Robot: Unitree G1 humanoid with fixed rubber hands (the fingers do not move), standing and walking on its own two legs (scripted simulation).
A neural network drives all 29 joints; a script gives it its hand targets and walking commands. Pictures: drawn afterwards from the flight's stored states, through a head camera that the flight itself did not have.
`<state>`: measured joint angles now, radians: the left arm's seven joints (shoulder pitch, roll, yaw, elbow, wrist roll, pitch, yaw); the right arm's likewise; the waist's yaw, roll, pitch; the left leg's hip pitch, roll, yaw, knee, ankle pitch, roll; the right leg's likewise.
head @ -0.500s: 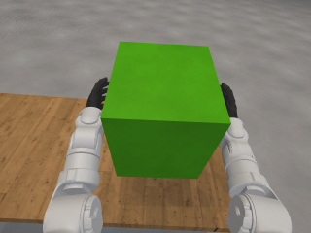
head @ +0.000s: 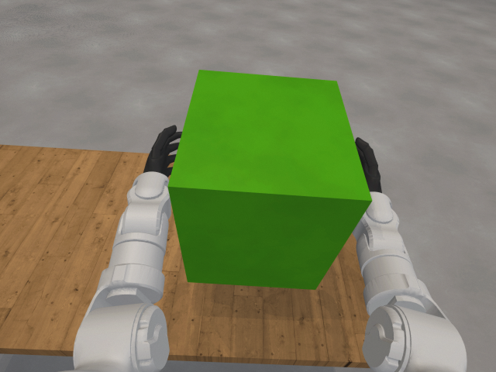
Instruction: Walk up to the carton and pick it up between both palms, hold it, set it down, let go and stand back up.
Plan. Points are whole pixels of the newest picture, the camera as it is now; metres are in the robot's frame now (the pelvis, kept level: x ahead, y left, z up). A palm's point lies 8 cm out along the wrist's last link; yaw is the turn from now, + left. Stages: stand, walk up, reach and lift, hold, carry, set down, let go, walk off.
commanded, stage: set down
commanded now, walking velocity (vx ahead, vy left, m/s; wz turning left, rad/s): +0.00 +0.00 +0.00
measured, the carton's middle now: (259, 184) +0.44 -0.01 +0.08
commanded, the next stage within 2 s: none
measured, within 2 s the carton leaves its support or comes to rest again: rests again in 1.86 s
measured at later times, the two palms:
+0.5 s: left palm (173, 178) +0.43 +0.14 +0.10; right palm (365, 194) +0.40 -0.20 +0.10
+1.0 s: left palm (180, 183) +0.44 +0.13 +0.08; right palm (365, 200) +0.41 -0.21 +0.08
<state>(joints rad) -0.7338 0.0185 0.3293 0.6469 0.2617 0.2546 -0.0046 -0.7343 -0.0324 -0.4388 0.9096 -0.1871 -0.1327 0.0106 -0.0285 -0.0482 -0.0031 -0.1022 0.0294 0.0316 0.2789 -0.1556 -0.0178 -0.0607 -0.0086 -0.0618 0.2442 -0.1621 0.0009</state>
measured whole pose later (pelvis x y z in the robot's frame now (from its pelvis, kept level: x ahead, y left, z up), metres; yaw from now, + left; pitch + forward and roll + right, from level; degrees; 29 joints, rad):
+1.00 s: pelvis +0.02 +0.00 +0.00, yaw -3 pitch +8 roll +0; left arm -0.76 0.00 0.41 0.83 0.29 0.08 0.02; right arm -0.78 -0.02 -0.62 0.98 -0.37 -0.18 0.07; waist -0.02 -0.02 -0.06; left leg -0.28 0.05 0.09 0.32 -0.19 -0.01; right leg -0.26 -0.01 -0.10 0.29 -0.17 0.00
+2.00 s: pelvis +0.01 +0.00 +0.00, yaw -5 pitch +13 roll +0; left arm -0.89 0.02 0.52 1.00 0.35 -0.07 0.01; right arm -0.84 -0.01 -0.70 0.98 -0.45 -0.21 0.07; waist -0.02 -0.02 -0.05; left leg -0.37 0.04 0.11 0.29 -0.15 -0.01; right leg -0.38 -0.02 -0.11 0.29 -0.14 -0.01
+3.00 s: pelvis +0.02 +0.01 +0.00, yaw -6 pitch +12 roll +0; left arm -0.83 -0.04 0.58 0.88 0.41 -0.06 -0.02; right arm -0.80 0.02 -0.72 0.90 -0.48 -0.19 0.13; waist -0.02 -0.04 -0.03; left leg -0.33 0.04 0.11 0.30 -0.17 0.00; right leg -0.35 -0.02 -0.09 0.29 -0.15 0.00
